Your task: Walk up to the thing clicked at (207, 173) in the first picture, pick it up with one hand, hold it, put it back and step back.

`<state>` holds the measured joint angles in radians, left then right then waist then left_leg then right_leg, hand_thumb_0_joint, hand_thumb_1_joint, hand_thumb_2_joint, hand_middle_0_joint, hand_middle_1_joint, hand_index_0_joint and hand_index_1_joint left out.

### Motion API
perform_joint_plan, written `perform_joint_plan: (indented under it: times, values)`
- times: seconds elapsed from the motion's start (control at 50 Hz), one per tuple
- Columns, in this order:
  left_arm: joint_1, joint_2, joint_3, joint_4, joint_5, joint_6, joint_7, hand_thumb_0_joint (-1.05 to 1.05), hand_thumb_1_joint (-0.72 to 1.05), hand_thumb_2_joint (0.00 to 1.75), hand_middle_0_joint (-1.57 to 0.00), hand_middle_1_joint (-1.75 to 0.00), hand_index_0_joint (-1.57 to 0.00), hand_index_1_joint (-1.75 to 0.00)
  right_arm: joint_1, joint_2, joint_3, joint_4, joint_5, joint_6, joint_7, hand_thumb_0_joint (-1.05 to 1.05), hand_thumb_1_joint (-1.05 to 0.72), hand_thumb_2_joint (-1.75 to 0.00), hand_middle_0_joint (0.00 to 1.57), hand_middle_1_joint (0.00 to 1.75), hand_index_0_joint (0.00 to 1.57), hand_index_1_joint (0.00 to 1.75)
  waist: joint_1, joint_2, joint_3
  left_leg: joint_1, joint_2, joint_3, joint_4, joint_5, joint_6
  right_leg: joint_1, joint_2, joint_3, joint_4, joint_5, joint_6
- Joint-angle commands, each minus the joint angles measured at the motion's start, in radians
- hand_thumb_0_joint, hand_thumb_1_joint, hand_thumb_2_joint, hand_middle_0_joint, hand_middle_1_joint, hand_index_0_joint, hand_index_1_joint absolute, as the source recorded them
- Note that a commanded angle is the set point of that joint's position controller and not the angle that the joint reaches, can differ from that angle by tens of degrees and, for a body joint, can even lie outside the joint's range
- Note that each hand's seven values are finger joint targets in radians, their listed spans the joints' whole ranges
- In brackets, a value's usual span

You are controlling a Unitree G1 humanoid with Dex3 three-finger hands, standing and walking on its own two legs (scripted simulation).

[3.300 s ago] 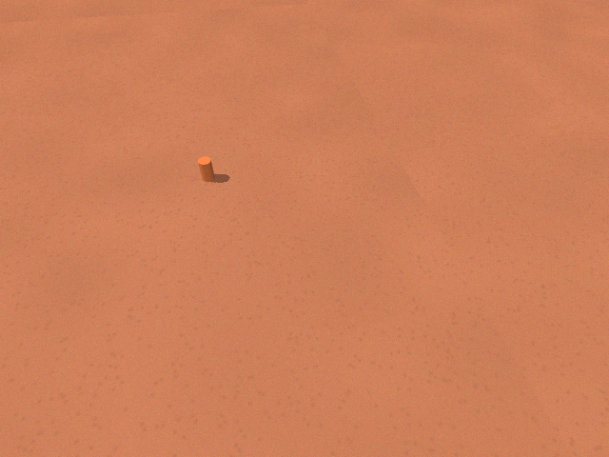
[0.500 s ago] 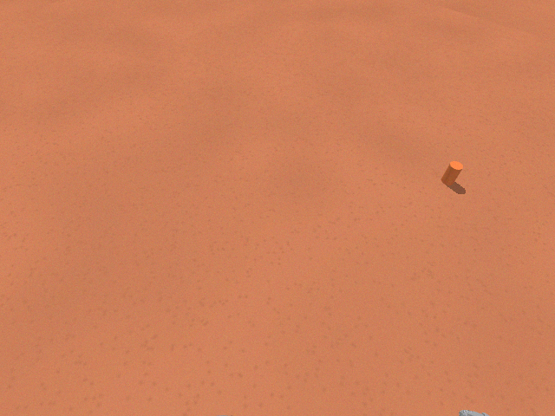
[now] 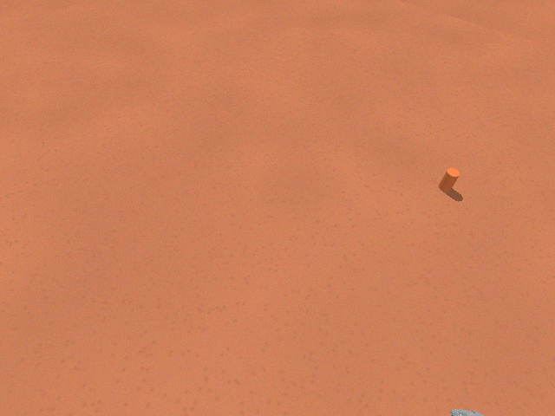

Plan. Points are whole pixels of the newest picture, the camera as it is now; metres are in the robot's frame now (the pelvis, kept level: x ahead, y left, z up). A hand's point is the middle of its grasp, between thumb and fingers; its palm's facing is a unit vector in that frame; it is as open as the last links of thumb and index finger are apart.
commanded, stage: stand
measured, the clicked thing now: (448, 180) +1.28 -0.85 -0.72
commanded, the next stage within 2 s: none
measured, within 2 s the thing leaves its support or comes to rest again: neither
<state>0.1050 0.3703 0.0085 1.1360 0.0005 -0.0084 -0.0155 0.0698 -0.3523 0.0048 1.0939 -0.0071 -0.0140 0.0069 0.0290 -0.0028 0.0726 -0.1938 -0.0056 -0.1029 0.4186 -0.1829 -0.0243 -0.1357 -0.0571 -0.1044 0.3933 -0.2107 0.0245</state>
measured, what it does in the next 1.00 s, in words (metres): stands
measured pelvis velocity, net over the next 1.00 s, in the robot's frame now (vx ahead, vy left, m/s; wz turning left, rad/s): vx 0.01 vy -0.01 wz -0.03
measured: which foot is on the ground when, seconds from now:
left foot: down 0.00-1.00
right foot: down 0.00-1.00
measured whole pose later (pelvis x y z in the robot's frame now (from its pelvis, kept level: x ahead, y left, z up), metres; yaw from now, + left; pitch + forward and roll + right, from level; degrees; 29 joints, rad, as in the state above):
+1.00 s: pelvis +0.01 -0.01 +0.00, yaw -2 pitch -2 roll +0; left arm 0.10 0.36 0.00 1.14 0.00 0.00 -0.01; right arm 0.10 -0.35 0.01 1.14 -0.01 -0.01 0.00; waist 0.01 0.00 0.06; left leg -0.14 0.02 -0.07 0.33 -0.16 -0.04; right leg -0.12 -0.03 -0.08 0.34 -0.19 0.01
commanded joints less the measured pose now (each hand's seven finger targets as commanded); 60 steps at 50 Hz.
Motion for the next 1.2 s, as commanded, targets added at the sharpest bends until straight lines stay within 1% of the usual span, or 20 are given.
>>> perform_joint_plan:
  times: [0.0,0.08,0.12,0.16,0.26,0.3,0.4,0.44,0.54,0.62,0.66,0.7,0.82,0.84,0.86,0.92,0.96,1.06,1.1,1.18]
  values:
    - [-0.055,0.212,0.035,-0.051,0.005,-0.033,0.016,0.00,0.90,0.90,-0.20,-0.30,-0.20,-0.30,-0.048,-0.214,-0.047,-0.039,0.005,-0.016,-0.010,0.00,-0.90,-0.90,0.20,0.30,0.20,0.30,-0.020,0.001,-0.119,0.013,0.101,-0.066,-0.084,0.179,0.044,0.069,-0.099,0.123,-0.101,0.088,-0.039]
    - [-0.055,0.211,0.035,-0.044,0.004,-0.032,0.018,0.00,0.90,0.90,-0.20,-0.30,-0.20,-0.30,-0.053,-0.210,-0.046,-0.029,0.004,-0.017,-0.012,0.00,-0.90,-0.90,0.20,0.30,0.20,0.30,-0.020,0.008,-0.133,0.055,0.111,-0.053,-0.098,0.215,0.038,0.069,-0.097,0.122,-0.100,0.115,-0.039]
    - [-0.054,0.211,0.034,-0.042,0.004,-0.031,0.018,0.00,0.90,0.90,-0.20,-0.30,-0.20,-0.30,-0.055,-0.209,-0.046,-0.024,0.003,-0.015,-0.011,0.00,-0.90,-0.90,0.20,0.30,0.20,0.30,-0.018,0.006,-0.128,0.050,0.111,-0.049,-0.104,0.205,0.036,0.076,-0.098,0.124,-0.105,0.108,-0.039]
    - [-0.051,0.204,0.031,-0.040,0.007,-0.030,0.019,0.00,0.90,0.90,-0.20,-0.30,-0.20,-0.30,-0.058,-0.212,-0.046,-0.019,0.003,-0.011,-0.010,0.00,-0.90,-0.90,0.20,0.30,0.20,0.30,-0.018,0.003,-0.098,0.032,0.106,-0.049,-0.116,0.139,0.034,0.052,-0.091,0.125,-0.126,0.049,-0.034]
    - [-0.051,0.204,0.033,-0.044,0.007,-0.029,0.020,0.00,0.90,0.90,-0.20,-0.30,-0.20,-0.30,-0.052,-0.209,-0.047,-0.011,0.002,-0.014,-0.011,0.00,-0.90,-0.90,0.20,0.30,0.20,0.30,-0.015,0.018,-0.126,0.049,0.116,-0.044,-0.125,0.189,0.031,0.077,-0.094,0.125,-0.113,0.096,-0.038]
    - [-0.054,0.202,0.033,-0.042,0.006,-0.027,0.020,0.00,0.90,0.90,-0.20,-0.30,-0.20,-0.30,-0.050,-0.204,-0.044,-0.008,0.002,-0.013,-0.011,0.00,-0.90,-0.90,0.20,0.30,0.20,0.30,-0.016,0.013,-0.099,0.021,0.110,-0.044,-0.139,0.149,0.028,0.070,-0.090,0.125,-0.123,0.055,-0.037]
    - [-0.056,0.203,0.032,-0.049,0.006,-0.024,0.019,0.00,0.90,0.90,-0.20,-0.30,-0.20,-0.30,-0.042,-0.208,-0.045,-0.005,0.001,-0.014,-0.011,0.00,-0.90,-0.90,0.20,0.30,0.20,0.30,-0.015,0.014,-0.098,0.026,0.114,-0.043,-0.144,0.148,0.024,0.065,-0.089,0.128,-0.126,0.038,-0.040]
    - [-0.062,0.207,0.034,-0.050,0.007,-0.023,0.017,0.00,0.90,0.90,-0.20,-0.30,-0.20,-0.30,-0.030,-0.208,-0.043,-0.001,0.000,-0.014,-0.010,0.00,-0.90,-0.90,0.20,0.30,0.20,0.30,-0.019,0.016,-0.094,0.012,0.111,-0.041,-0.150,0.103,0.028,0.069,-0.092,0.134,-0.130,0.021,-0.040]
    - [-0.057,0.202,0.034,-0.053,0.005,-0.024,0.016,0.00,0.90,0.90,-0.20,-0.30,-0.20,-0.30,-0.013,-0.208,-0.039,-0.001,0.000,-0.015,-0.011,0.00,-0.90,-0.90,0.20,0.30,0.20,0.30,-0.020,0.010,-0.100,0.026,0.114,-0.040,-0.147,0.131,0.030,0.064,-0.091,0.133,-0.124,0.042,-0.041]
    - [-0.051,0.206,0.033,-0.054,0.006,-0.023,0.016,0.00,0.90,0.90,-0.20,-0.30,-0.20,-0.30,-0.014,-0.211,-0.039,-0.003,0.002,-0.014,-0.011,0.00,-0.90,-0.90,0.20,0.30,0.20,0.30,-0.022,0.010,-0.084,0.030,0.113,-0.042,-0.150,0.108,0.028,0.039,-0.086,0.134,-0.135,0.015,-0.040]
    - [-0.050,0.204,0.034,-0.057,0.007,-0.025,0.016,0.00,0.90,0.90,-0.20,-0.30,-0.20,-0.30,-0.017,-0.211,-0.039,-0.005,0.000,-0.014,-0.011,0.00,-0.90,-0.90,0.20,0.30,0.20,0.30,-0.022,0.006,-0.106,0.045,0.115,-0.037,-0.134,0.147,0.030,0.052,-0.091,0.137,-0.130,0.066,-0.040]
    - [-0.053,0.212,0.036,-0.058,0.006,-0.024,0.016,0.00,0.90,0.90,-0.20,-0.30,-0.20,-0.30,-0.006,-0.210,-0.039,-0.004,-0.001,-0.013,-0.012,0.00,-0.90,-0.90,0.20,0.30,0.20,0.30,-0.028,0.002,-0.105,0.044,0.113,-0.034,-0.137,0.133,0.027,0.047,-0.091,0.140,-0.131,0.049,-0.041]
    - [-0.038,0.204,0.033,-0.056,0.006,-0.021,0.015,0.00,0.90,0.90,-0.20,-0.30,-0.20,-0.30,-0.010,-0.209,-0.035,-0.004,0.001,-0.012,-0.013,0.00,-0.90,-0.90,0.20,0.30,0.20,0.30,-0.021,0.010,-0.090,0.041,0.115,-0.038,-0.140,0.133,0.026,0.036,-0.080,0.130,-0.126,0.038,-0.039]
    - [-0.038,0.206,0.034,-0.056,0.006,-0.022,0.016,0.00,0.90,0.90,-0.20,-0.30,-0.20,-0.30,-0.009,-0.212,-0.036,-0.007,0.000,-0.013,-0.013,0.00,-0.90,-0.90,0.20,0.30,0.20,0.30,-0.022,0.014,-0.112,0.051,0.119,-0.032,-0.129,0.153,0.031,0.056,-0.088,0.136,-0.123,0.069,-0.041]
    - [-0.040,0.210,0.035,-0.056,0.005,-0.021,0.016,0.00,0.90,0.90,-0.20,-0.30,-0.20,-0.30,-0.008,-0.204,-0.034,-0.005,0.001,-0.013,-0.013,0.00,-0.90,-0.90,0.20,0.30,0.20,0.30,-0.023,0.008,-0.110,0.051,0.117,-0.033,-0.135,0.163,0.026,0.053,-0.086,0.135,-0.120,0.073,-0.041]
    - [-0.040,0.207,0.036,-0.056,0.005,-0.020,0.015,0.00,0.90,0.90,-0.20,-0.30,-0.20,-0.30,-0.001,-0.209,-0.031,-0.003,0.001,-0.011,-0.015,0.00,-0.90,-0.90,0.20,0.30,0.20,0.30,-0.025,0.016,-0.097,0.042,0.114,-0.030,-0.137,0.131,0.028,0.048,-0.086,0.137,-0.122,0.058,-0.041]
    - [-0.033,0.204,0.034,-0.056,0.005,-0.020,0.014,0.00,0.90,0.90,-0.20,-0.30,-0.20,-0.30,-0.005,-0.210,-0.030,-0.006,0.002,-0.012,-0.014,0.00,-0.90,-0.90,0.20,0.30,0.20,0.30,-0.022,0.012,-0.091,0.052,0.117,-0.032,-0.137,0.148,0.026,0.037,-0.084,0.135,-0.122,0.065,-0.041]
    - [-0.038,0.208,0.037,-0.057,0.004,-0.019,0.017,0.00,0.90,0.90,-0.20,-0.30,-0.20,-0.30,-0.007,-0.211,-0.031,-0.010,0.000,-0.013,-0.017,0.00,-0.90,-0.90,0.20,0.30,0.20,0.30,-0.022,0.010,-0.108,0.050,0.118,-0.030,-0.132,0.194,0.024,0.067,-0.086,0.133,-0.113,0.120,-0.040]
    - [-0.028,0.205,0.036,-0.058,0.005,-0.021,0.018,0.00,0.90,0.90,-0.20,-0.30,-0.20,-0.30,-0.011,-0.212,-0.033,-0.013,0.001,-0.012,-0.017,0.00,-0.90,-0.90,0.20,0.30,0.20,0.30,-0.019,0.006,-0.126,0.070,0.120,-0.024,-0.117,0.231,0.027,0.078,-0.087,0.129,-0.110,0.170,-0.038]
    - [-0.029,0.204,0.036,-0.061,0.006,-0.021,0.019,0.00,0.90,0.90,-0.20,-0.30,-0.20,-0.30,-0.003,-0.209,-0.031,-0.013,0.000,-0.012,-0.017,0.00,-0.90,-0.90,0.20,0.30,0.20,0.30,-0.024,0.008,-0.115,0.063,0.118,-0.023,-0.125,0.217,0.023,0.075,-0.085,0.126,-0.114,0.166,-0.039]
